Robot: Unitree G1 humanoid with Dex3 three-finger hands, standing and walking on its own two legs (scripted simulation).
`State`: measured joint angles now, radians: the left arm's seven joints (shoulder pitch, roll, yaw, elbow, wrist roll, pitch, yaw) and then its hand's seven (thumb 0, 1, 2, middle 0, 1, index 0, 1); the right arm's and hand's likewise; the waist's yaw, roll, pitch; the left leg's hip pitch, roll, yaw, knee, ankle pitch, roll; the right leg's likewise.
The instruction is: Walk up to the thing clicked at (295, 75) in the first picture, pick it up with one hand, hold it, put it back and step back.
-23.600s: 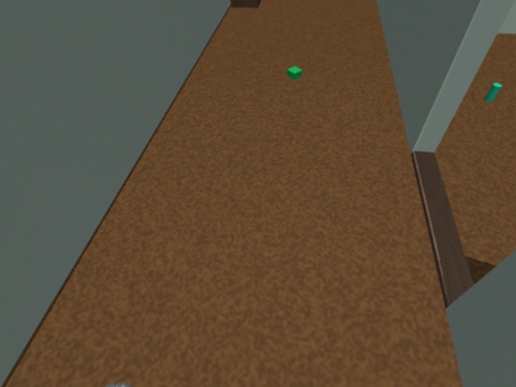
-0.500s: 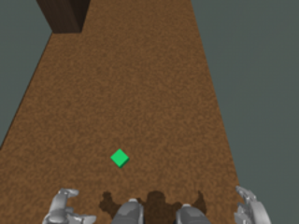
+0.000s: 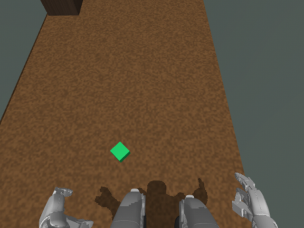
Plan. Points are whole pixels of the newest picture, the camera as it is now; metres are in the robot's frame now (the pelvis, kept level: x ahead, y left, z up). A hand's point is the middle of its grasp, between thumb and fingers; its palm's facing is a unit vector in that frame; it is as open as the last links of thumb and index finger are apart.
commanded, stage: rise first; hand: left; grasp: from above
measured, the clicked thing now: (120, 152) +0.46 +0.24 -0.65
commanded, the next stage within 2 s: none
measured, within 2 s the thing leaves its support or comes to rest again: neither
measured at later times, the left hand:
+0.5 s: hand (86, 176) +0.27 +0.31 -0.33, palm faces -0.23 -0.30 -0.93, open 14.1 cm
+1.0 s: hand (101, 159) +0.37 +0.29 -0.45, palm faces -0.18 -0.41 -0.90, open 13.7 cm
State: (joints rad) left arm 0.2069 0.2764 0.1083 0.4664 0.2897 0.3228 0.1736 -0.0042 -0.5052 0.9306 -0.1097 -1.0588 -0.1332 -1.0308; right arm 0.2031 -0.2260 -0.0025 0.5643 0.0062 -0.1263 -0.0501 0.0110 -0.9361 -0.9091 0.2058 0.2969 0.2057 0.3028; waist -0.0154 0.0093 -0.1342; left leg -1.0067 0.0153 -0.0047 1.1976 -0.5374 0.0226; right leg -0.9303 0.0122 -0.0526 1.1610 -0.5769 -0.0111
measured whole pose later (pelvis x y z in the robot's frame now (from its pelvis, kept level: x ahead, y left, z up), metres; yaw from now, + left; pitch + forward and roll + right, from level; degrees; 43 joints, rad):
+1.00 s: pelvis -0.09 +0.00 -0.30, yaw -8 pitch +37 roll -7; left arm -1.07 0.68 0.34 1.60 0.73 0.34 0.54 0.00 -0.47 1.01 -0.18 -0.89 -0.15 -0.92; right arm 0.13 -0.26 0.05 0.90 -0.12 -0.26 0.19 0.01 -0.88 -0.89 0.20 0.30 0.20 0.30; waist -0.20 0.03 -0.12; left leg -2.25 0.08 -0.05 2.24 -0.64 0.06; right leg -2.15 0.04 -0.11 2.19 -0.69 -0.01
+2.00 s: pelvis -0.09 +0.00 -0.36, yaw -12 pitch +33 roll -10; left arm -1.20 0.91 0.36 1.61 0.81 0.38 0.51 0.00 -0.44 0.94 -0.28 -0.77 -0.23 -0.82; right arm 0.17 -0.33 0.17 0.81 -0.15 -0.30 0.28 0.00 -0.90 -0.90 0.20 0.30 0.20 0.30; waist -0.29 -0.04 0.07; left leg -2.37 0.09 -0.14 2.44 -0.67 0.05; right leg -2.25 0.06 -0.19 2.36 -0.69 -0.02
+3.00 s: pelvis -0.09 +0.00 -0.35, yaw -14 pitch +31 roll -11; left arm -1.25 0.98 0.32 1.62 0.79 0.41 0.53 0.00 -0.53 0.98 -0.22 -0.85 -0.17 -0.90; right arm 0.17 -0.34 0.25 0.74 -0.16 -0.34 0.31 0.00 -0.91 -0.90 0.20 0.30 0.20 0.30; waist -0.35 -0.07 0.12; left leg -2.36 0.10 -0.17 2.45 -0.67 0.04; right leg -2.23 0.07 -0.22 2.33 -0.67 -0.02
